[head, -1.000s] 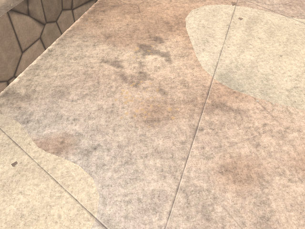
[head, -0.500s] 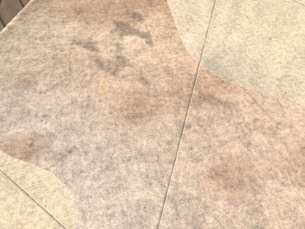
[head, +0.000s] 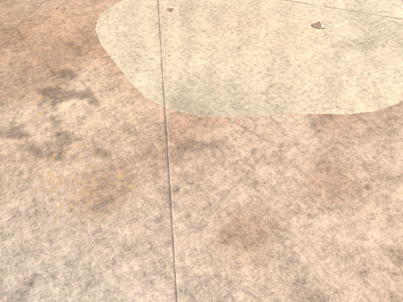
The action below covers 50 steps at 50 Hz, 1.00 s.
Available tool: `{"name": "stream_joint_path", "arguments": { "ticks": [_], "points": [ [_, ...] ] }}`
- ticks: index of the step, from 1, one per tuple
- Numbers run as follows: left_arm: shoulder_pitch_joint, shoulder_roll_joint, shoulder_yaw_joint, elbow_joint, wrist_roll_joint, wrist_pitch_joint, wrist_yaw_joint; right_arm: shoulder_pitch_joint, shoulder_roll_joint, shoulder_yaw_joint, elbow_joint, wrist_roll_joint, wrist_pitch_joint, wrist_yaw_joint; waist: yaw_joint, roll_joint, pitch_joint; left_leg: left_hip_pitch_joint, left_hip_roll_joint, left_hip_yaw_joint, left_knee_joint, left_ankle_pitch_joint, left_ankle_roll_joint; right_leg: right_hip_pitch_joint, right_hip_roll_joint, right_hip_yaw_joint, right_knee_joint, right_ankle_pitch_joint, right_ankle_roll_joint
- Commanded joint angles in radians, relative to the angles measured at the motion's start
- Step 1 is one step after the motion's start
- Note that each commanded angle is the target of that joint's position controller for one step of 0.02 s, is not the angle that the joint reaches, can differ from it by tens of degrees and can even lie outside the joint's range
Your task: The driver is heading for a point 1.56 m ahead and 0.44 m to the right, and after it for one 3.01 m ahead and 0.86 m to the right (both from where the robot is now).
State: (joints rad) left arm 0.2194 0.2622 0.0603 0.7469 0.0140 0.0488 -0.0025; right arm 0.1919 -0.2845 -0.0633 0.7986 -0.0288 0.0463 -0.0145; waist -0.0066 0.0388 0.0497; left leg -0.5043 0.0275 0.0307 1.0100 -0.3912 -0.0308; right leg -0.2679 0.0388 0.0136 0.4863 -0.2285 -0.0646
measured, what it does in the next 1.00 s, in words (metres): steps on the spot, turning right: left foot, then right foot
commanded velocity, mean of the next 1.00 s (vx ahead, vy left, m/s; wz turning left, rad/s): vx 0.00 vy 0.00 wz -0.48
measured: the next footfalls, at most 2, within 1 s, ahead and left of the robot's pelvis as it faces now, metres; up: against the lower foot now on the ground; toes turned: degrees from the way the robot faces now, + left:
left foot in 0.32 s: +0.06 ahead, +0.12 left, +0.00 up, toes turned -14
right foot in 0.76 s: -0.04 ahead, -0.08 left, +0.00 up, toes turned -25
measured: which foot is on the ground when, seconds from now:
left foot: up 0.00-0.30, down 0.32-0.76, up 0.78-1.00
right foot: down 0.00-0.32, up 0.34-0.74, down 0.76-1.00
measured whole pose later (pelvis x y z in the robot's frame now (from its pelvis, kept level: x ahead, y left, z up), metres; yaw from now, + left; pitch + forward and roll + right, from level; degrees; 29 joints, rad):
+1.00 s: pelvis -0.04 +0.01 +0.00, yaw -27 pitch -1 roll +1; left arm 0.15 0.22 0.00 0.75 0.02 0.02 0.01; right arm 0.25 -0.28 -0.05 0.80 -0.01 0.07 0.00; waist -0.03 0.04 0.06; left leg -0.33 0.03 0.00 0.80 -0.41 -0.03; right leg -0.17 0.06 0.02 0.40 -0.21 -0.07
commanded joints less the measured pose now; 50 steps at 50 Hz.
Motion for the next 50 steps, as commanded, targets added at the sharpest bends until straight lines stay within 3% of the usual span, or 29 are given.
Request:
{"name": "stream_joint_path", "arguments": {
  "ticks": [1,6,9,13,15,16,17,18,19,20,21,23,28,31,34,36,37,38,39,40,41,42,44,47,50],
  "points": [
    [-0.018,0.148,0.039,-0.073,-0.01,-0.022,0.003,0.024,-0.075,-0.022,-0.054,0.001,-0.009,0.004,-0.005,-0.117,-0.119,-0.081,-0.01,-0.046,0.065,0.03,-0.009,0.17,-0.217,0.249,-0.145,0.448,-0.166],
    [0.046,0.174,0.051,-0.065,0.0,-0.018,0.005,-0.034,-0.061,-0.011,-0.094,0.009,0.001,-0.006,0.041,-0.159,-0.095,-0.074,-0.022,-0.064,-0.106,-0.007,-0.015,0.196,-0.224,0.344,-0.141,0.317,-0.188],
    [0.037,0.191,0.058,-0.072,0.007,-0.013,-0.001,-0.044,-0.06,-0.006,-0.113,0.015,-0.006,-0.011,0.046,-0.163,-0.097,0.006,-0.045,-0.066,-0.197,-0.027,-0.002,0.149,-0.215,0.388,-0.12,0.316,-0.188],
    [-0.014,0.199,0.064,-0.083,0.006,-0.006,-0.011,0.006,-0.066,-0.003,-0.125,0.028,-0.02,-0.018,0.019,-0.176,-0.113,0.162,-0.082,-0.065,-0.36,-0.026,0.025,0.084,-0.188,0.458,-0.089,0.378,-0.149],
    [-0.071,0.187,0.061,-0.092,-0.009,-0.004,-0.011,0.087,-0.061,-0.001,-0.11,0.023,-0.034,-0.029,-0.04,-0.152,-0.112,0.339,-0.078,-0.064,-0.621,0.124,0.04,-0.007,-0.125,0.45,-0.041,0.273,-0.074],
    [-0.059,0.139,0.049,-0.104,-0.017,-0.008,-0.007,0.103,-0.13,-0.015,-0.112,0.009,-0.042,-0.039,-0.032,-0.035,-0.113,0.432,0.076,-0.203,-0.749,0.089,0.073,-0.112,-0.05,0.379,0.059,0.072,-0.009],
    [-0.007,0.071,0.033,-0.118,-0.022,-0.012,-0.003,0.038,-0.235,-0.033,-0.144,0.004,-0.039,-0.04,0.01,0.203,-0.098,0.481,0.336,-0.49,-0.823,0.137,0.166,-0.293,0.137,0.152,0.259,-0.264,0.045],
    [-0.011,0.166,0.056,-0.102,0.021,-0.007,0.001,0.032,-0.217,-0.034,-0.146,-0.004,-0.033,-0.031,-0.002,0.161,-0.08,0.357,0.39,-0.495,-0.78,0.283,0.259,-0.276,0.09,0.104,0.466,-0.359,0.057],
    [-0.001,0.185,0.067,-0.085,0.02,-0.004,-0.004,-0.007,-0.143,-0.013,-0.16,0.003,-0.035,-0.025,0.026,0.082,-0.058,0.314,0.339,-0.412,-0.764,0.342,0.265,-0.248,0.066,0.123,0.563,-0.313,0.058],
    [0.019,0.175,0.068,-0.063,0.018,0.003,-0.012,-0.061,-0.102,-0.002,-0.169,0.008,-0.036,-0.021,0.05,0.052,-0.03,0.285,0.27,-0.302,-0.751,0.369,0.237,-0.237,0.055,0.111,0.627,-0.249,0.065],
    [0.04,0.169,0.068,-0.052,0.014,0.01,-0.023,-0.094,-0.091,0.002,-0.179,0.007,-0.036,-0.023,0.064,0.077,-0.037,0.307,0.214,-0.222,-0.739,0.386,0.209,-0.244,0.051,0.094,0.668,-0.198,0.077],
    [0.042,0.155,0.061,-0.046,0.005,0.017,-0.039,-0.069,-0.092,0.002,-0.18,0.005,-0.039,-0.029,0.039,0.108,-0.049,0.371,0.182,-0.14,-0.712,0.503,0.211,-0.274,0.044,0.059,0.681,-0.176,0.108],
    [-0.055,0.122,0.042,-0.085,0.0,0.03,-0.047,0.047,-0.122,-0.016,-0.146,0.005,-0.042,-0.027,-0.031,0.11,-0.068,0.509,0.243,-0.114,-0.678,0.569,0.244,-0.296,0.005,0.022,0.522,-0.207,0.132],
    [-0.077,0.103,0.029,-0.102,-0.005,0.032,-0.053,0.033,-0.139,-0.023,-0.144,0.001,-0.042,-0.014,-0.033,0.13,-0.072,0.461,0.253,-0.066,-0.661,0.56,0.237,-0.189,-0.017,-0.022,0.377,-0.233,0.113],
    [-0.065,0.099,0.021,-0.108,-0.014,0.025,-0.045,0.036,-0.162,-0.03,-0.128,-0.001,-0.039,0.002,-0.03,0.156,-0.09,0.413,0.254,-0.053,-0.617,0.624,0.234,-0.067,0.003,-0.06,0.237,-0.25,0.081],
    [-0.012,0.087,0.015,-0.09,-0.009,0.013,-0.036,0.017,-0.167,-0.029,-0.119,0.012,-0.031,0.009,0.01,0.134,-0.098,0.377,0.237,-0.031,-0.55,0.615,0.203,0.039,0.016,-0.078,0.037,-0.128,0.054],
    [0.014,0.093,0.012,-0.078,0.005,0.001,-0.028,0.021,-0.16,-0.027,-0.11,0.021,-0.027,0.01,0.033,0.093,-0.096,0.317,0.218,-0.004,-0.498,0.547,0.154,0.131,0.012,-0.058,-0.135,0.024,0.042],
    [0.027,0.152,0.02,-0.079,0.025,-0.014,-0.018,0.062,-0.113,-0.015,-0.109,0.018,-0.023,0.015,0.025,-0.068,-0.118,0.185,0.159,0.056,-0.356,0.339,0.083,0.259,-0.128,0.147,-0.239,0.065,0.019],
    [-0.006,0.273,0.038,-0.113,0.011,-0.025,-0.014,0.058,-0.017,0.014,-0.165,0.011,-0.018,0.018,0.001,-0.322,-0.093,-0.021,-0.004,0.117,-0.226,-0.189,0.012,0.263,-0.411,0.478,-0.238,0.413,-0.102],
    [0.06,0.224,0.035,-0.082,0.004,-0.031,-0.007,0.003,-0.079,0.001,-0.146,0.012,0.004,0.003,0.074,-0.214,-0.116,0.066,0.024,-0.023,-0.113,-0.227,0.013,0.173,-0.417,0.403,-0.183,0.473,-0.199],
    [0.003,0.163,0.011,-0.077,0.003,-0.033,-0.005,0.009,-0.084,-0.002,-0.136,0.026,0.014,0.007,0.027,-0.188,-0.073,0.062,0.022,-0.042,-0.072,-0.177,0.017,0.151,-0.356,0.321,-0.185,0.458,-0.199],
    [-0.065,0.122,-0.004,-0.08,0.004,-0.03,-0.001,0.025,-0.088,-0.004,-0.114,0.029,0.013,0.011,0.0,-0.175,-0.037,0.067,0.029,-0.052,-0.087,-0.11,0.02,0.122,-0.294,0.251,-0.203,0.395,-0.16],
    [-0.098,0.109,-0.013,-0.077,0.002,-0.034,0.014,0.07,-0.109,-0.014,-0.075,0.007,0.009,0.016,-0.013,-0.201,-0.049,0.079,0.011,-0.03,-0.082,-0.028,0.014,0.159,-0.223,0.179,-0.187,0.493,-0.126],
    [-0.067,0.098,-0.022,-0.05,0.0,-0.042,0.015,0.081,-0.074,-0.003,-0.05,0.014,0.013,0.019,-0.005,-0.149,-0.084,0.125,0.002,-0.031,-0.14,-0.013,0.001,0.185,-0.221,0.156,-0.177,0.496,-0.127],
    [-0.059,0.103,-0.025,-0.022,0.008,-0.042,0.014,0.052,-0.051,0.007,-0.041,0.015,0.019,0.013,0.014,-0.168,-0.056,0.171,-0.006,-0.026,-0.28,-0.02,0.004,0.157,-0.216,0.177,-0.183,0.351,-0.128]
  ]
}}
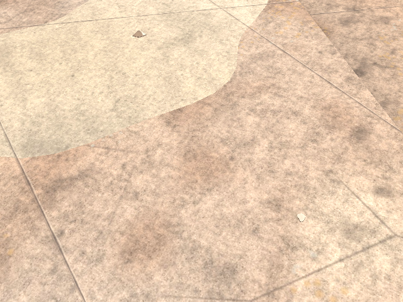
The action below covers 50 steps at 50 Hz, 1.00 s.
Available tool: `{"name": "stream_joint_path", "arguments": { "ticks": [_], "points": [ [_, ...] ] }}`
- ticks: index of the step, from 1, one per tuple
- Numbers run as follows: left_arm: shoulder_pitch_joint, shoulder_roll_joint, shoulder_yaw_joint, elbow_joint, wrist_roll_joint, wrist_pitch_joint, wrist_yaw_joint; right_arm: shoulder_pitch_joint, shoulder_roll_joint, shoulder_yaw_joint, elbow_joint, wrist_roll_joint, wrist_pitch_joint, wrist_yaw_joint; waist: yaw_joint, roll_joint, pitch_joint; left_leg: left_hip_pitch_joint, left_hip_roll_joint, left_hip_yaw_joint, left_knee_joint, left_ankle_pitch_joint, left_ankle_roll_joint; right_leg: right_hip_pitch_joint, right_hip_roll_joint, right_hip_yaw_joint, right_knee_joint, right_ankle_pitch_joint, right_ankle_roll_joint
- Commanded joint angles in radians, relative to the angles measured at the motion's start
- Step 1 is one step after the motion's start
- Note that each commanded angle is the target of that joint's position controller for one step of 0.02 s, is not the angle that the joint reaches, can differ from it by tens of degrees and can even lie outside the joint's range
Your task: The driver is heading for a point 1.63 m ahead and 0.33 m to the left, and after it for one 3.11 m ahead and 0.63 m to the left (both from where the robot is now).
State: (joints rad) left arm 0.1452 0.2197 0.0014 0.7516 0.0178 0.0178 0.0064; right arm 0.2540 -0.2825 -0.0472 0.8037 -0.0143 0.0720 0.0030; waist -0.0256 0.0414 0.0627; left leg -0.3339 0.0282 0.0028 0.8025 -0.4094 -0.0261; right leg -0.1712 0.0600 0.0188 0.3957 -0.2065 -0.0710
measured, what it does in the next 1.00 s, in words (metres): walks ahead: left foot, then left foot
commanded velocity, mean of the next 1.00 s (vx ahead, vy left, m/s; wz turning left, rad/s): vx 0.29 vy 0.00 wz -0.03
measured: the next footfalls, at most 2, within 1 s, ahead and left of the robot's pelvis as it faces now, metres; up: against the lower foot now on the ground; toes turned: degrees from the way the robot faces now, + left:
left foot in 0.14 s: +0.02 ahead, +0.13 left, +0.00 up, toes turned -1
left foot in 0.88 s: +0.39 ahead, +0.11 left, +0.00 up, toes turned +4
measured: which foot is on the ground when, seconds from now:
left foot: up 0.00-0.12, down 0.14-0.44, up 0.46-0.86, down 0.88-1.00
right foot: down 0.00-0.88, up 0.90-1.00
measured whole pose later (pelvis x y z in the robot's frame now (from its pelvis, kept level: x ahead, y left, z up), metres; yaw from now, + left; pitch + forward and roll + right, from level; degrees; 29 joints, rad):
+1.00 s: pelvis +0.29 +0.04 -0.01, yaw -1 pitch -1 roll +0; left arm 0.34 0.23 0.03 1.03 0.02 -0.07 -0.01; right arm 0.16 -0.23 -0.05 0.91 -0.02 -0.06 0.01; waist 0.03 -0.03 0.07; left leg -0.32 -0.06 0.12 0.50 -0.18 0.10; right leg -0.30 0.00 0.01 1.17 -0.32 -0.09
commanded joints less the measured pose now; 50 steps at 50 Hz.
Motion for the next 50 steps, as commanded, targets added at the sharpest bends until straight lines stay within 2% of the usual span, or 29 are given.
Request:
{"name": "stream_joint_path", "arguments": {
  "ticks": [1,4,6,7,8,10,12,14,16,18,20,21,22,23,24,25,26,28,31,35,39,41,43,44,45,46,47,48,50],
  "points": [
    [0.017,0.148,0.034,-0.017,0.006,-0.011,0.005,-0.011,-0.053,-0.008,-0.04,0.001,-0.007,-0.009,0.037,-0.175,-0.064,0.02,-0.013,0.004,-0.111,-0.008,0.003,0.049,-0.238,0.184,-0.09,0.298,-0.124],
    [0.006,0.148,0.032,0.009,0.004,-0.012,0.009,0.015,-0.044,-0.004,-0.012,0.006,-0.016,-0.023,0.023,-0.155,-0.07,0.104,-0.026,0.011,-0.264,0.047,0.02,0.016,-0.238,0.216,-0.069,0.241,-0.117],
    [-0.01,0.128,0.024,0.024,-0.006,-0.016,0.014,0.05,-0.037,0.004,0.015,-0.006,-0.036,-0.031,-0.011,-0.1,-0.084,0.265,0.012,-0.031,-0.463,0.281,0.034,-0.066,-0.212,0.214,-0.052,0.155,-0.055],
    [0.007,0.104,0.016,0.031,-0.004,-0.022,0.012,0.057,-0.067,0.004,0.02,-0.017,-0.052,-0.035,0.002,-0.054,-0.1,0.328,0.096,-0.123,-0.489,0.342,0.047,-0.107,-0.178,0.197,-0.031,0.099,-0.019],
    [0.05,0.097,0.021,0.048,-0.009,-0.017,0.007,-0.01,-0.119,-0.006,0.025,-0.002,-0.059,-0.029,0.069,0.054,-0.045,0.2,0.12,-0.152,-0.457,0.364,0.075,-0.061,-0.089,0.123,-0.072,0.027,-0.001],
    [0.041,0.125,0.028,0.098,-0.001,-0.012,0.009,-0.004,-0.064,0.005,0.044,-0.001,-0.071,-0.014,0.027,0.042,-0.055,0.139,0.086,-0.122,-0.487,0.178,0.07,0.044,-0.082,0.109,-0.056,-0.013,0.001],
    [0.048,0.145,0.041,0.114,0.005,-0.007,0.003,0.025,-0.093,-0.007,0.064,-0.007,-0.065,-0.017,0.017,0.073,-0.021,0.112,0.06,-0.14,-0.507,-0.163,0.101,-0.02,-0.039,0.072,0.032,-0.254,-0.029],
    [0.02,0.121,0.039,0.104,0.012,-0.01,-0.007,0.067,-0.113,-0.016,0.076,-0.005,-0.059,-0.017,-0.006,0.091,0.063,0.11,0.125,-0.255,-0.575,-0.382,0.16,-0.182,-0.013,0.04,0.111,-0.347,-0.035],
    [-0.002,0.084,0.032,0.095,0.022,-0.028,-0.016,0.089,-0.135,-0.031,0.093,-0.004,-0.064,-0.018,-0.01,0.126,0.102,0.122,0.247,-0.396,-0.666,-0.421,0.232,-0.239,-0.019,-0.048,0.239,-0.216,-0.019],
    [0.023,0.09,0.035,0.103,0.015,-0.046,-0.023,0.048,-0.129,-0.035,0.085,-0.005,-0.075,-0.013,0.016,0.095,0.082,0.108,0.252,-0.378,-0.678,-0.332,0.239,-0.199,-0.044,-0.049,0.23,-0.212,-0.021],
    [0.13,0.077,0.036,0.147,0.006,-0.062,-0.028,-0.024,-0.125,-0.039,0.073,0.005,-0.083,-0.004,0.077,0.085,0.068,-0.012,0.177,-0.255,-0.613,-0.266,0.204,0.019,-0.018,-0.085,0.074,-0.153,-0.039],
    [0.215,0.093,0.044,0.184,0.004,-0.07,-0.022,-0.047,-0.107,-0.038,0.068,0.004,-0.086,-0.002,0.11,0.048,0.058,-0.103,0.12,-0.192,-0.526,-0.251,0.18,0.162,-0.003,-0.066,0.014,-0.145,-0.043],
    [0.317,0.153,0.06,0.212,0.01,-0.079,-0.011,-0.092,-0.058,-0.024,0.04,0.003,-0.094,0.001,0.152,-0.096,0.048,-0.237,0.04,-0.091,-0.325,-0.185,0.138,0.276,-0.134,0.157,-0.115,-0.306,-0.075],
    [0.425,0.236,0.083,0.239,0.009,-0.085,-0.008,-0.134,-0.001,-0.009,-0.003,0.002,-0.104,0.009,0.182,-0.31,0.04,-0.407,-0.077,0.056,-0.02,-0.103,0.099,0.349,-0.363,0.564,-0.295,-0.568,-0.159],
    [0.4,0.208,0.075,0.241,0.016,-0.083,-0.008,-0.154,-0.069,-0.025,-0.004,-0.019,-0.109,0.007,0.151,-0.177,0.092,-0.453,-0.045,-0.029,0.133,-0.1,0.118,0.283,-0.423,0.627,-0.306,-0.517,-0.196],
    [0.33,0.184,0.068,0.221,0.016,-0.087,-0.007,-0.115,-0.061,-0.025,0.012,-0.013,-0.116,0.016,0.094,-0.115,0.098,-0.444,-0.008,-0.063,0.189,-0.023,0.13,0.249,-0.394,0.546,-0.285,-0.433,-0.192],
    [0.282,0.162,0.063,0.208,0.014,-0.096,-0.006,-0.085,-0.052,-0.022,0.033,-0.009,-0.124,0.024,0.063,-0.096,0.076,-0.422,0.017,-0.063,0.203,0.046,0.131,0.245,-0.35,0.459,-0.287,-0.333,-0.166],
    [0.264,0.131,0.051,0.21,0.007,-0.11,-0.002,-0.088,-0.05,-0.02,0.044,-0.023,-0.125,0.038,0.048,-0.105,0.038,-0.388,0.04,-0.029,0.192,0.139,0.107,0.251,-0.289,0.318,-0.299,-0.127,-0.131],
    [0.342,0.112,0.04,0.255,-0.003,-0.118,0.0,-0.152,-0.025,-0.011,0.025,-0.028,-0.112,0.046,0.059,-0.114,0.024,-0.405,0.037,0.024,0.169,0.197,0.065,0.269,-0.259,0.194,-0.275,0.19,-0.13],
    [0.376,0.115,0.034,0.284,0.0,-0.114,0.004,-0.311,0.005,0.01,-0.037,-0.019,-0.108,0.047,0.086,-0.129,0.057,-0.356,0.02,0.082,-0.019,0.273,0.042,0.204,-0.231,0.102,-0.267,0.354,-0.126],
    [0.382,0.136,0.036,0.308,0.002,-0.114,0.006,-0.356,-0.01,0.013,-0.065,-0.009,-0.107,0.038,0.079,-0.149,0.072,-0.225,-0.008,0.105,-0.175,0.308,0.087,0.197,-0.262,0.076,-0.253,0.475,-0.116],
    [0.345,0.151,0.039,0.309,-0.001,-0.115,0.008,-0.27,-0.032,0.001,-0.043,-0.01,-0.112,0.025,0.026,-0.142,0.03,-0.093,-0.044,0.112,-0.211,0.279,0.126,0.217,-0.271,0.044,-0.146,0.729,-0.092],
    [0.316,0.166,0.045,0.308,-0.003,-0.107,0.009,0.003,-0.07,-0.025,0.05,-0.014,-0.126,0.006,-0.093,-0.107,-0.113,0.215,-0.092,0.124,-0.295,0.281,0.166,0.181,-0.227,-0.007,0.176,0.856,-0.058],
    [0.321,0.141,0.037,0.292,-0.004,-0.106,0.006,0.167,-0.129,-0.045,0.092,-0.035,-0.134,-0.007,-0.146,-0.053,-0.205,0.457,0.057,-0.04,-0.319,0.154,0.203,-0.009,-0.181,-0.029,0.443,0.572,-0.043],
    [0.434,0.002,0.014,0.27,-0.023,-0.103,-0.004,0.234,-0.232,-0.065,0.101,-0.055,-0.136,-0.007,-0.077,0.177,-0.337,0.698,0.372,-0.548,-0.409,-0.015,0.32,-0.33,-0.01,-0.062,0.832,-0.201,-0.001],
    [0.392,0.103,0.041,0.278,-0.006,-0.104,-0.006,0.178,-0.199,-0.064,0.103,-0.006,-0.124,0.003,-0.082,0.109,-0.318,0.609,0.373,-0.763,-0.577,-0.135,0.353,-0.432,0.008,0.059,0.954,-0.271,-0.018],
    [0.293,0.127,0.052,0.244,-0.001,-0.104,-0.008,0.045,-0.138,-0.048,0.083,0.004,-0.126,0.004,-0.025,0.059,-0.134,0.454,0.34,-0.581,-0.587,-0.162,0.325,-0.487,-0.066,0.052,0.956,-0.169,-0.029],
    [0.233,0.116,0.049,0.23,0.001,-0.111,-0.014,-0.017,-0.068,-0.031,0.075,0.003,-0.136,0.01,-0.01,-0.004,-0.064,0.32,0.294,-0.456,-0.616,-0.039,0.303,-0.456,-0.103,0.045,0.897,-0.093,-0.032],
    [0.236,0.077,0.046,0.233,0.017,-0.094,-0.022,-0.024,-0.014,-0.014,0.103,-0.001,-0.155,0.006,0.048,0.005,-0.026,0.172,0.212,-0.285,-0.645,0.17,0.252,-0.347,-0.146,0.043,0.801,-0.056,-0.021]
  ]
}}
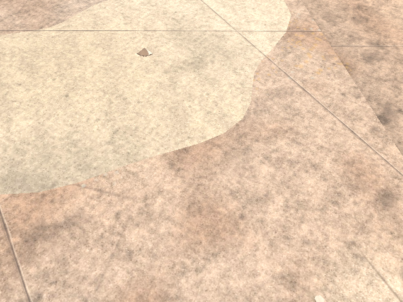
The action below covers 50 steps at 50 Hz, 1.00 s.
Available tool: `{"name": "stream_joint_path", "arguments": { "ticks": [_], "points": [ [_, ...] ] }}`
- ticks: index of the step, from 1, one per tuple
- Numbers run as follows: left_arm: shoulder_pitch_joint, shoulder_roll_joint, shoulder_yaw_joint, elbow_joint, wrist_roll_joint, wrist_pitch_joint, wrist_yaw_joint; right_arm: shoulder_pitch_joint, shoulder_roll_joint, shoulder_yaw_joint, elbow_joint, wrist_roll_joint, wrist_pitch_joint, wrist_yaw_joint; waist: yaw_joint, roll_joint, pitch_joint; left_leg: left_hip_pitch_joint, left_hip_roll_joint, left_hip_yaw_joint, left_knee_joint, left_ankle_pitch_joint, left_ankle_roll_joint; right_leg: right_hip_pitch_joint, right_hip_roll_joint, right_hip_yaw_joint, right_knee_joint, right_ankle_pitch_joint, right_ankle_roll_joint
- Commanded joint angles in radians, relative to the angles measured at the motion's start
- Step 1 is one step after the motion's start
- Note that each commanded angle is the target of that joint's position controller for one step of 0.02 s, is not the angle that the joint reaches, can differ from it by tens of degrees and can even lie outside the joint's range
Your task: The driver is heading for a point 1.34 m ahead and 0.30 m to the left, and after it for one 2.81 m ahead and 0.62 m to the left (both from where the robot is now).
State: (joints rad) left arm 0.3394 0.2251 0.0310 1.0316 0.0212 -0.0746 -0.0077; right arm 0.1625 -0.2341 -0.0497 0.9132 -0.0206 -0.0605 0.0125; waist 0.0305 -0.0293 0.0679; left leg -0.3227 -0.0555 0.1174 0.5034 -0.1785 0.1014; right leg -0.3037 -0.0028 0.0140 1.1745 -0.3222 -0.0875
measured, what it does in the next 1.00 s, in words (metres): walks ahead: right foot, then left foot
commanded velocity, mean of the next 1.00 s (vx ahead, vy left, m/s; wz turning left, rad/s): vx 0.50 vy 0.00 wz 0.00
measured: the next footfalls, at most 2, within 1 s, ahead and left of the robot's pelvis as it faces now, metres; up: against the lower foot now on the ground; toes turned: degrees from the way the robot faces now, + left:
right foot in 0.44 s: +0.41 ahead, -0.10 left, +0.00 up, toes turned -3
left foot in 0.98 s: +0.70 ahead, +0.09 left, +0.00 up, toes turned +5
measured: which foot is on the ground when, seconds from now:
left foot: down 0.00-0.44, up 0.46-0.96, down 0.98-1.00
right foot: up 0.00-0.42, down 0.44-0.98, up 1.00-1.00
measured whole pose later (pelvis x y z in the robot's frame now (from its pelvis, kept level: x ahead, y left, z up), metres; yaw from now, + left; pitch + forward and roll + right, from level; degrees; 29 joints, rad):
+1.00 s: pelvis +0.56 +0.01 -0.01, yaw +1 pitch +1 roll -1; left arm 0.45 0.19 0.04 1.09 0.01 -0.08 0.01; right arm 0.01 -0.19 -0.04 0.86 -0.04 -0.08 0.01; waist 0.05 0.00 0.06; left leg -0.44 0.01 0.10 0.54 -0.10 0.10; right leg 0.02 0.02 -0.07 0.56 -0.45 -0.05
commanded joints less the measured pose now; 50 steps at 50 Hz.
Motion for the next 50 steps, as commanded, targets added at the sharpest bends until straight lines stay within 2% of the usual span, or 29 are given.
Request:
{"name": "stream_joint_path", "arguments": {
  "ticks": [1,4,6,9,12,16,18,19,20,21,22,23,24,25,26,27,28,30,33,35,38,43,45,46,47,48,49,50],
  "points": [
    [0.052,0.052,0.015,-0.04,0.017,0.01,-0.014,0.087,-0.051,-0.006,0.008,0.003,-0.031,-0.004,0.004,0.078,-0.037,0.138,0.282,-0.355,-0.352,0.007,0.119,-0.184,-0.086,0.041,-0.001,0.063,0.003],
    [-0.018,0.038,0.014,-0.067,0.021,0.03,-0.023,0.164,-0.074,-0.009,0.046,0.008,-0.049,-0.005,0.009,0.072,-0.012,0.135,0.263,-0.279,-0.384,0.102,0.127,-0.247,-0.1,0.008,-0.077,0.11,0.027],
    [-0.12,0.045,0.014,-0.103,0.021,0.036,-0.026,0.208,-0.08,-0.008,0.061,0.009,-0.048,-0.006,-0.01,0.066,0.018,0.16,0.251,-0.251,-0.409,0.115,0.123,-0.326,-0.114,-0.013,-0.158,0.183,0.047],
    [-0.253,0.037,0.007,-0.149,0.013,0.033,-0.03,0.263,-0.073,-0.002,0.078,0.012,-0.046,-0.007,-0.041,0.064,0.037,0.202,0.222,-0.198,-0.406,0.222,0.101,-0.358,-0.105,-0.046,-0.333,0.286,0.067],
    [-0.352,0.023,-0.004,-0.18,0.005,0.029,-0.031,0.322,-0.077,0.002,0.098,0.011,-0.046,-0.013,-0.074,0.079,0.034,0.258,0.217,-0.166,-0.387,0.324,0.082,-0.325,-0.075,-0.08,-0.475,0.351,0.065],
    [-0.437,0.035,-0.004,-0.218,0.004,0.022,-0.026,0.38,-0.081,0.003,0.127,-0.002,-0.038,-0.024,-0.097,0.088,0.042,0.405,0.256,-0.166,-0.332,0.456,0.091,-0.339,-0.048,-0.094,-0.57,0.302,0.037],
    [-0.423,0.046,0.001,-0.225,0.003,0.014,-0.023,0.366,-0.091,0.001,0.133,-0.008,-0.033,-0.03,-0.076,0.096,0.035,0.451,0.274,-0.157,-0.272,0.596,0.085,-0.288,-0.024,-0.1,-0.613,0.226,0.008],
    [-0.375,0.055,0.007,-0.214,0.003,0.009,-0.018,0.348,-0.1,-0.001,0.132,-0.009,-0.032,-0.032,-0.049,0.106,0.011,0.454,0.273,-0.144,-0.208,0.737,0.073,-0.207,0.004,-0.111,-0.636,0.181,-0.011],
    [-0.276,0.073,0.017,-0.183,0.004,0.003,-0.01,0.337,-0.111,-0.004,0.133,-0.009,-0.03,-0.032,-0.008,0.113,-0.041,0.453,0.266,-0.134,-0.095,0.856,0.061,-0.086,0.038,-0.121,-0.663,0.153,-0.032],
    [-0.109,0.095,0.032,-0.129,0.01,-0.007,0.0,0.318,-0.113,-0.004,0.13,-0.003,-0.027,-0.03,0.064,0.093,-0.125,0.393,0.235,-0.103,0.088,0.841,0.042,0.121,0.05,-0.125,-0.727,0.199,-0.061],
    [0.072,0.163,0.054,-0.088,0.036,-0.014,0.013,0.301,-0.091,0.005,0.101,0.008,-0.03,-0.027,0.13,0.042,-0.239,0.187,0.2,-0.08,0.35,0.561,0.025,0.395,-0.115,0.051,-0.727,0.142,-0.115],
    [0.154,0.264,0.082,-0.076,0.049,-0.008,0.015,0.418,0.021,0.026,0.078,0.051,-0.03,-0.013,0.085,-0.192,-0.386,-0.201,0.012,-0.022,0.762,-0.177,-0.028,0.702,-0.433,0.559,-0.79,0.1,-0.276],
    [0.097,0.209,0.075,-0.078,0.006,0.007,0.006,0.351,-0.093,-0.006,0.09,0.024,-0.027,-0.021,0.083,-0.049,-0.352,-0.297,0.01,-0.162,0.861,-0.309,-0.012,0.629,-0.403,0.65,-0.877,0.069,-0.268],
    [-0.024,0.163,0.061,-0.094,-0.007,0.006,0.003,0.26,-0.091,-0.011,0.055,0.018,-0.031,-0.019,0.037,-0.034,-0.183,-0.342,0.067,-0.175,0.836,-0.218,-0.005,0.478,-0.363,0.465,-0.899,0.093,-0.233],
    [-0.081,0.102,0.047,-0.1,-0.004,-0.003,-0.001,0.215,-0.075,-0.008,0.046,0.015,-0.037,-0.016,0.014,0.006,-0.11,-0.313,0.099,-0.173,0.78,-0.157,-0.005,0.352,-0.318,0.363,-0.936,0.186,-0.203],
    [-0.095,0.071,0.038,-0.09,-0.003,-0.011,0.001,0.204,-0.062,-0.011,0.049,0.004,-0.028,-0.013,-0.017,0.007,-0.063,-0.269,0.123,-0.172,0.725,-0.133,-0.01,0.261,-0.273,0.28,-0.959,0.251,-0.166],
    [-0.094,0.04,0.028,-0.073,-0.005,-0.017,0.005,0.22,-0.043,-0.008,0.051,-0.012,-0.012,-0.007,-0.048,-0.008,-0.049,-0.215,0.138,-0.17,0.679,-0.119,-0.022,0.192,-0.234,0.215,-0.981,0.288,-0.137],
    [-0.044,0.045,0.026,-0.046,-0.007,-0.033,0.007,0.227,-0.013,-0.006,0.052,-0.02,0.009,0.007,-0.066,-0.016,-0.051,-0.188,0.137,-0.149,0.637,-0.105,-0.04,0.159,-0.213,0.163,-1.001,0.359,-0.135],
    [0.006,0.085,0.033,-0.024,-0.01,-0.042,0.008,0.115,-0.019,-0.007,0.009,-0.023,0.026,0.016,-0.064,-0.017,-0.01,-0.272,0.163,-0.12,0.542,-0.017,-0.068,0.149,-0.197,0.111,-1.05,0.36,-0.141],
    [0.036,0.081,0.029,-0.017,-0.01,-0.039,0.007,0.018,-0.026,-0.004,-0.026,-0.018,0.026,0.018,-0.045,-0.017,0.014,-0.315,0.173,-0.102,0.436,0.057,-0.083,0.163,-0.179,0.083,-1.067,0.375,-0.134],
    [0.084,0.083,0.026,-0.006,-0.01,-0.036,0.007,-0.097,-0.012,0.008,-0.063,-0.006,0.022,0.019,-0.013,-0.025,0.023,-0.291,0.156,-0.069,0.26,0.144,-0.087,0.194,-0.161,0.042,-1.067,0.429,-0.117],
    [0.168,0.095,0.027,0.027,0.001,-0.028,0.017,-0.214,-0.03,0.009,-0.108,-0.003,0.014,0.014,0.025,-0.036,0.039,-0.303,0.126,-0.05,0.118,0.133,-0.054,0.354,-0.208,0.039,-1.022,0.511,-0.115],
    [0.161,0.106,0.031,0.033,0.006,-0.024,0.024,-0.209,-0.042,0.004,-0.116,-0.004,0.007,0.012,0.009,-0.038,0.038,-0.271,0.11,-0.046,0.077,0.067,-0.026,0.403,-0.229,0.034,-0.972,0.606,-0.105],
    [0.143,0.113,0.034,0.033,0.007,-0.023,0.026,-0.172,-0.048,-0.001,-0.107,-0.004,0.001,0.008,-0.014,-0.041,0.021,-0.203,0.088,-0.036,0.051,0.028,-0.01,0.407,-0.228,0.019,-0.917,0.719,-0.093],
    [0.129,0.122,0.036,0.033,0.007,-0.021,0.027,-0.09,-0.059,-0.01,-0.082,-0.006,-0.005,0.003,-0.051,-0.043,-0.021,-0.09,0.055,-0.022,0.024,0.0,0.009,0.401,-0.218,0.004,-0.817,0.848,-0.079],
    [0.112,0.121,0.036,0.031,0.003,-0.017,0.025,0.069,-0.075,-0.022,-0.026,-0.012,-0.014,-0.005,-0.119,-0.013,-0.1,0.102,0.025,-0.004,-0.041,0.036,0.032,0.358,-0.179,-0.032,-0.637,0.882,-0.06],
    [0.105,0.097,0.026,0.008,-0.005,-0.017,0.022,0.253,-0.137,-0.044,0.023,-0.034,-0.025,-0.016,-0.181,0.041,-0.213,0.369,0.153,-0.145,-0.048,-0.007,0.079,0.176,-0.134,-0.063,-0.383,0.66,-0.039],
    [0.205,-0.006,0.006,-0.019,-0.043,-0.017,0.011,0.351,-0.251,-0.072,0.034,-0.049,-0.025,-0.019,-0.151,0.267,-0.343,0.652,0.457,-0.631,-0.138,-0.118,0.205,-0.184,0.042,-0.124,0.008,0.045,0.014]
  ]
}}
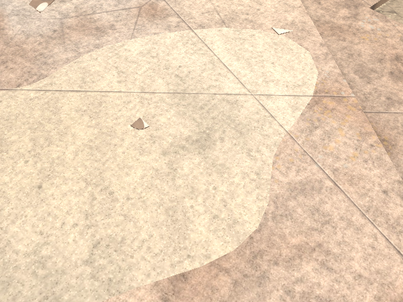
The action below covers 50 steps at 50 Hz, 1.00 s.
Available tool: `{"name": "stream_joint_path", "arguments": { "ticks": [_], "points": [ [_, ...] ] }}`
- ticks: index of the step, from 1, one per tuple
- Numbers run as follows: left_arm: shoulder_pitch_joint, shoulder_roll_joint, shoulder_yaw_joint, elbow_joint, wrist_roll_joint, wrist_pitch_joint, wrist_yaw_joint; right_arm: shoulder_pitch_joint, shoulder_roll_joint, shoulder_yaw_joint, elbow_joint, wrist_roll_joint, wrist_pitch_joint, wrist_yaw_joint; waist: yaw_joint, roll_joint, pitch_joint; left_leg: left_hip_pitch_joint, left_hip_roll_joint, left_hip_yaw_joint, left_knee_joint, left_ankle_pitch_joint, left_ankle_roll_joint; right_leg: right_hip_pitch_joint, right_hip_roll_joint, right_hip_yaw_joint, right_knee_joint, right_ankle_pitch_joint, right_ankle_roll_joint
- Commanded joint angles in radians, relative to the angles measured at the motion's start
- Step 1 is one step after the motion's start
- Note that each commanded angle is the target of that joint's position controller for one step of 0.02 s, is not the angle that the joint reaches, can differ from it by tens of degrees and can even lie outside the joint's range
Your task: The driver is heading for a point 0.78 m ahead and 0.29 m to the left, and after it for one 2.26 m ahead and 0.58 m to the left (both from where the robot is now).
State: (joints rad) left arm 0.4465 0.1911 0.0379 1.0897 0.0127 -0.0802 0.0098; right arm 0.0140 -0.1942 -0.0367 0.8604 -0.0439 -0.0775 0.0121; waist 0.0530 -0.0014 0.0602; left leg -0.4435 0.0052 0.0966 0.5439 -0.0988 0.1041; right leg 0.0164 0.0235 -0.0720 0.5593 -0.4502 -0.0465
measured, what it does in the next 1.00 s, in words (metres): walks ahead, turning left: right foot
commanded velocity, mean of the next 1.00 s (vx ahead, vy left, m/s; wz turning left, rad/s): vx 0.50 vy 0.00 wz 0.31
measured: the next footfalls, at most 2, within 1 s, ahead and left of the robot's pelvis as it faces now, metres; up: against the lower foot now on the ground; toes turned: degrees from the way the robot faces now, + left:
right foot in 0.52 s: +0.45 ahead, -0.09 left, +0.00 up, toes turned +3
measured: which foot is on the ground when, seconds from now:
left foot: down 0.00-0.52, up 0.54-1.00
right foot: up 0.00-0.50, down 0.52-1.00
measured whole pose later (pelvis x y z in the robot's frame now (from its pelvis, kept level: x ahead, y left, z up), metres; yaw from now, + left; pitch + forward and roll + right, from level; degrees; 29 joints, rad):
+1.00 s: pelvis +0.50 +0.03 +0.01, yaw +22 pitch +1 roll -2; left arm 0.41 0.20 0.05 0.99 0.02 -0.09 0.02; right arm 0.02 -0.21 -0.05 0.81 -0.04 0.00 0.07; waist 0.05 0.02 0.06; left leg -0.57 0.06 0.11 0.66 -0.11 0.11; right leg 0.09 -0.02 -0.32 0.27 -0.36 0.01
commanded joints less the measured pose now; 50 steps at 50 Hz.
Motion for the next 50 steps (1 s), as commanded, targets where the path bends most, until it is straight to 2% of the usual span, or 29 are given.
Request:
{"name": "stream_joint_path", "arguments": {
  "ticks": [1,2,3,4,5,6,8,11,15,20,22,23,24,25,26,27,28,29,30,31,33,36,37,41,44,48,50],
  "points": [
    [0.072,0.112,0.024,-0.064,-0.009,-0.01,-0.006,0.438,-0.264,-0.081,0.083,0.014,0.008,-0.01,-0.159,0.157,-0.327,0.722,0.405,-0.772,-0.283,-0.215,0.221,-0.612,0.033,0.108,0.739,-0.055,-0.042],
    [-0.019,0.125,0.032,-0.089,-0.003,-0.008,-0.008,0.32,-0.206,-0.065,0.067,0.028,0.01,-0.008,-0.111,0.091,-0.165,0.582,0.368,-0.597,-0.284,-0.243,0.189,-0.666,-0.031,0.125,0.754,0.033,-0.051],
    [-0.073,0.108,0.028,-0.102,0.0,-0.013,-0.012,0.257,-0.139,-0.047,0.057,0.028,0.003,-0.003,-0.093,0.038,-0.085,0.45,0.323,-0.483,-0.322,-0.166,0.159,-0.645,-0.067,0.123,0.699,0.11,-0.05],
    [-0.088,0.089,0.029,-0.101,0.007,-0.008,-0.015,0.232,-0.107,-0.038,0.062,0.026,-0.004,-0.004,-0.065,0.04,-0.046,0.37,0.273,-0.393,-0.347,-0.099,0.121,-0.605,-0.095,0.118,0.641,0.15,-0.046],
    [-0.072,0.075,0.027,-0.097,0.021,0.006,-0.019,0.232,-0.08,-0.029,0.077,0.03,-0.011,-0.008,-0.038,0.061,-0.031,0.308,0.235,-0.324,-0.366,-0.032,0.096,-0.555,-0.111,0.114,0.597,0.168,-0.034],
    [-0.059,0.059,0.026,-0.091,0.026,0.019,-0.026,0.253,-0.071,-0.024,0.09,0.029,-0.018,-0.01,-0.027,0.067,-0.039,0.288,0.22,-0.285,-0.373,0.021,0.09,-0.524,-0.111,0.106,0.58,0.18,-0.025],
    [-0.086,0.052,0.026,-0.104,0.029,0.034,-0.033,0.31,-0.094,-0.028,0.115,0.032,-0.031,-0.012,-0.018,0.06,-0.034,0.287,0.207,-0.242,-0.388,0.111,0.1,-0.547,-0.114,0.086,0.549,0.21,-0.008],
    [-0.215,0.06,0.025,-0.151,0.028,0.045,-0.038,0.365,-0.111,-0.028,0.133,0.034,-0.033,-0.013,-0.036,0.055,0.007,0.311,0.193,-0.204,-0.426,0.12,0.103,-0.65,-0.137,0.063,0.449,0.308,0.018],
    [-0.384,0.052,0.014,-0.213,0.018,0.041,-0.041,0.438,-0.099,-0.019,0.152,0.035,-0.028,-0.015,-0.076,0.053,0.039,0.349,0.167,-0.18,-0.428,0.2,0.095,-0.671,-0.127,0.03,0.232,0.415,0.041],
    [-0.512,0.06,0.006,-0.268,0.01,0.03,-0.036,0.512,-0.12,-0.023,0.172,0.027,-0.018,-0.024,-0.117,0.065,0.04,0.469,0.185,-0.22,-0.357,0.309,0.111,-0.659,-0.084,0.02,0.072,0.422,0.04],
    [-0.525,0.076,0.009,-0.289,0.006,0.02,-0.034,0.505,-0.134,-0.029,0.17,0.021,-0.013,-0.029,-0.108,0.074,0.037,0.505,0.202,-0.247,-0.312,0.367,0.109,-0.63,-0.073,0.03,0.033,0.369,0.027],
    [-0.501,0.086,0.012,-0.289,0.004,0.013,-0.031,0.486,-0.142,-0.033,0.166,0.018,-0.011,-0.031,-0.09,0.078,0.028,0.504,0.205,-0.253,-0.28,0.408,0.098,-0.578,-0.063,0.033,0.005,0.334,0.016],
    [-0.441,0.1,0.018,-0.277,0.002,0.005,-0.027,0.46,-0.153,-0.037,0.159,0.017,-0.01,-0.031,-0.058,0.083,0.006,0.487,0.198,-0.25,-0.223,0.485,0.082,-0.48,-0.041,0.029,-0.029,0.296,0.003],
    [-0.328,0.119,0.028,-0.245,0.005,-0.005,-0.019,0.437,-0.161,-0.041,0.153,0.021,-0.01,-0.027,-0.008,0.067,-0.05,0.46,0.168,-0.233,-0.097,0.557,0.064,-0.325,-0.013,0.014,-0.087,0.296,-0.014],
    [-0.164,0.16,0.046,-0.2,0.021,-0.019,-0.006,0.422,-0.146,-0.039,0.141,0.03,-0.011,-0.022,0.057,0.02,-0.153,0.352,0.11,-0.193,0.106,0.472,0.043,-0.081,-0.06,0.056,-0.118,0.328,-0.045],
    [-0.016,0.261,0.07,-0.2,0.051,-0.026,0.01,0.44,-0.075,-0.022,0.091,0.058,-0.014,-0.018,0.085,-0.114,-0.317,0.109,0.015,-0.131,0.427,0.109,0.009,0.203,-0.337,0.365,-0.147,0.193,-0.106],
    [-0.041,0.309,0.081,-0.209,0.046,-0.01,0.001,0.529,-0.039,-0.022,0.079,0.072,-0.005,-0.024,0.03,-0.27,-0.388,-0.132,-0.095,-0.107,0.645,-0.461,0.0,0.298,-0.508,0.718,-0.268,0.176,-0.19],
    [-0.127,0.214,0.063,-0.224,0.026,0.004,-0.002,0.48,-0.118,-0.043,0.095,0.044,0.01,-0.028,-0.003,-0.119,-0.266,-0.18,-0.014,-0.162,0.721,-0.382,0.012,0.17,-0.458,0.653,-0.285,0.065,-0.171],
    [-0.204,0.135,0.042,-0.236,0.017,0.001,-0.004,0.416,-0.108,-0.045,0.087,0.035,0.012,-0.019,-0.02,-0.046,-0.13,-0.183,0.024,-0.164,0.698,-0.289,0.008,0.02,-0.408,0.493,-0.315,0.074,-0.143],
    [-0.241,0.104,0.033,-0.237,0.018,-0.004,-0.005,0.387,-0.079,-0.043,0.08,0.032,0.015,-0.011,-0.039,-0.047,-0.072,-0.157,0.054,-0.159,0.659,-0.233,0.002,-0.075,-0.361,0.373,-0.35,0.147,-0.114],
    [-0.227,0.079,0.026,-0.216,0.011,-0.016,0.004,0.382,-0.066,-0.047,0.074,0.012,0.04,0.006,-0.071,-0.092,-0.037,-0.115,0.08,-0.146,0.624,-0.194,-0.018,-0.164,-0.304,0.223,-0.383,0.272,-0.082],
    [-0.166,0.094,0.031,-0.19,0.0,-0.042,0.003,0.318,-0.05,-0.046,0.038,0.01,0.065,0.022,-0.081,-0.081,-0.033,-0.168,0.091,-0.129,0.612,-0.12,-0.034,-0.158,-0.301,0.116,-0.407,0.409,-0.091],
    [-0.153,0.101,0.033,-0.186,0.002,-0.046,0.003,0.284,-0.051,-0.046,0.024,0.01,0.069,0.025,-0.08,-0.075,-0.027,-0.2,0.098,-0.126,0.598,-0.087,-0.039,-0.149,-0.3,0.086,-0.414,0.427,-0.094],
    [-0.11,0.104,0.032,-0.169,0.008,-0.047,0.001,0.134,-0.054,-0.036,-0.038,0.012,0.071,0.042,-0.061,-0.069,0.014,-0.252,0.099,-0.093,0.412,0.047,-0.055,-0.128,-0.273,-0.031,-0.424,0.5,-0.095],
    [-0.079,0.131,0.037,-0.163,0.007,-0.045,0.006,0.025,-0.046,-0.022,-0.081,0.01,0.069,0.054,-0.036,-0.071,0.029,-0.198,0.085,-0.033,0.233,0.105,-0.045,-0.097,-0.279,-0.097,-0.422,0.554,-0.087],
    [-0.019,0.161,0.045,-0.142,0.01,-0.025,0.016,-0.049,-0.067,-0.022,-0.122,0.003,0.068,0.061,-0.018,-0.071,0.04,-0.17,0.054,0.024,0.118,0.005,0.001,0.036,-0.313,-0.151,-0.359,0.699,-0.078],
    [-0.018,0.186,0.051,-0.14,0.012,-0.009,0.02,-0.018,-0.082,-0.029,-0.121,0.0,0.069,0.054,-0.039,-0.093,0.009,-0.089,-0.003,0.062,0.089,-0.097,0.038,0.086,-0.317,-0.187,-0.241,0.983,-0.066]
  ]
}}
